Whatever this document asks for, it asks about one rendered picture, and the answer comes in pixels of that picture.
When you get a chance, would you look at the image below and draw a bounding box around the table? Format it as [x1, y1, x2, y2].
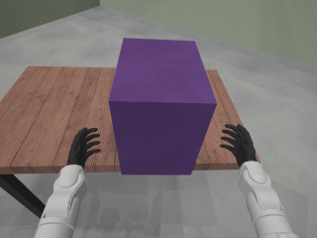
[0, 65, 261, 219]

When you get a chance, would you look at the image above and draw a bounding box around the carton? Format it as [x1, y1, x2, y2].
[108, 38, 217, 176]

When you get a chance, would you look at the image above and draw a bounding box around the left robot forearm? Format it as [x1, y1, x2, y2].
[34, 165, 87, 238]

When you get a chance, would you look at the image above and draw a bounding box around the right robot forearm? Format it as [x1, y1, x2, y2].
[238, 161, 300, 238]

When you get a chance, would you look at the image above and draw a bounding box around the right robot hand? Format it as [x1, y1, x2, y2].
[220, 124, 257, 167]

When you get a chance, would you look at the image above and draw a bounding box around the left robot hand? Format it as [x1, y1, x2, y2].
[66, 127, 101, 168]

